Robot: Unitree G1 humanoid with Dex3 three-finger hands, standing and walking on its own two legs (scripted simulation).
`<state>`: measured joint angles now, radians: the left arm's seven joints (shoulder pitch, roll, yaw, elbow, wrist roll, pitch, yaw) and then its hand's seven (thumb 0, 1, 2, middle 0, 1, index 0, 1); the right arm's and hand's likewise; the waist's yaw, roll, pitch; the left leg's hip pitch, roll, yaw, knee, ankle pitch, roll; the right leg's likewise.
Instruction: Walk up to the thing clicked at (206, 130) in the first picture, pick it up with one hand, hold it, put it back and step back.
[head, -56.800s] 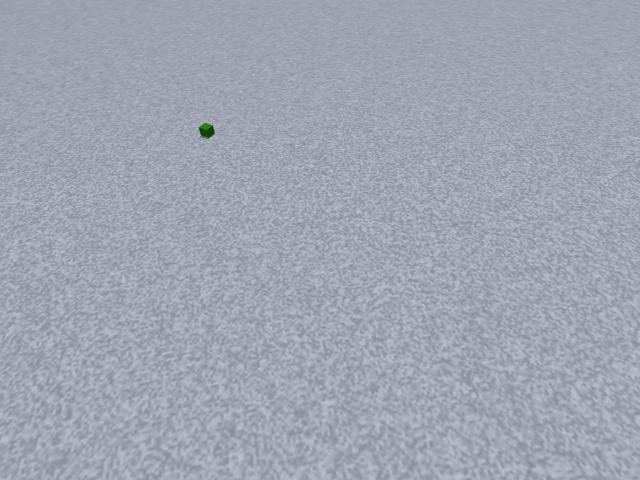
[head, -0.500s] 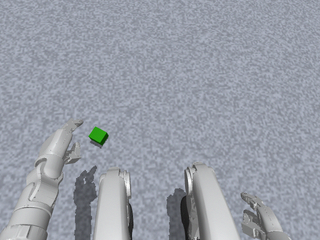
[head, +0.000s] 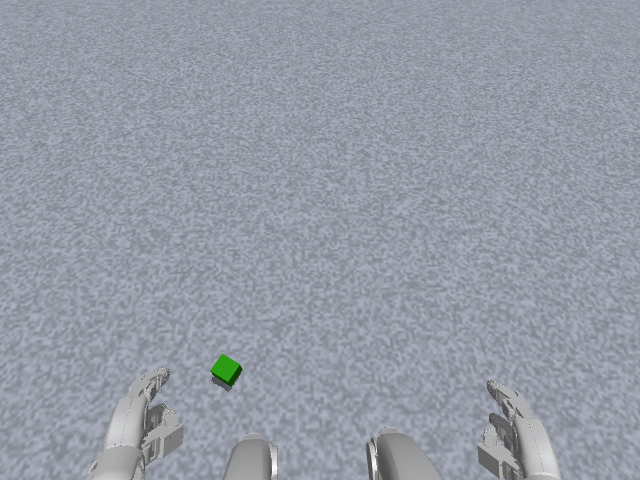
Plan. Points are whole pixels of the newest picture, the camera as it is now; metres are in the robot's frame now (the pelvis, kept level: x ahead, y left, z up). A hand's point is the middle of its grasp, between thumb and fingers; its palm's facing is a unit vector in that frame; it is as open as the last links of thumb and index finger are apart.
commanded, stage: home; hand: left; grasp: from above
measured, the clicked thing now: (226, 370) +0.46 +0.23 -0.63
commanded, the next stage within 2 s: none
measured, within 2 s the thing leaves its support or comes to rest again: neither
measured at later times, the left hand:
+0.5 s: hand (145, 454) +0.19 +0.19 +0.01, palm faces +0.08 -0.98 -0.18, open 7.4 cm
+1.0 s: hand (146, 449) +0.19 +0.19 +0.02, palm faces +0.07 -0.98 -0.19, open 7.4 cm
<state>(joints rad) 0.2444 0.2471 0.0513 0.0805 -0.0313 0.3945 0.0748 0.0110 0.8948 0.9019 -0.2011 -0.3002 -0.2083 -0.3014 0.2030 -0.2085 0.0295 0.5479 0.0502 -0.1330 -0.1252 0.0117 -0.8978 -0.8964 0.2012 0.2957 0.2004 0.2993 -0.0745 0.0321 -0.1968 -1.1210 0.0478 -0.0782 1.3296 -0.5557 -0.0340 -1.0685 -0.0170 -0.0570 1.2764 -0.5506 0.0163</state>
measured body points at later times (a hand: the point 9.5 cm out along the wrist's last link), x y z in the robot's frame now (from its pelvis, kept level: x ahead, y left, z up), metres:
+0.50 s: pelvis +0.04 +0.01 +0.06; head +0.05 +0.01 +0.51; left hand +0.18 +0.24 +0.03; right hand +0.21 -0.23 +0.01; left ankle +0.04 +0.13 -0.62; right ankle +0.03 -0.13 -0.62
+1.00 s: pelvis +0.03 +0.01 +0.06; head +0.05 +0.01 +0.51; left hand +0.19 +0.24 +0.03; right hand +0.19 -0.23 +0.00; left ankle +0.04 +0.13 -0.62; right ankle +0.03 -0.13 -0.62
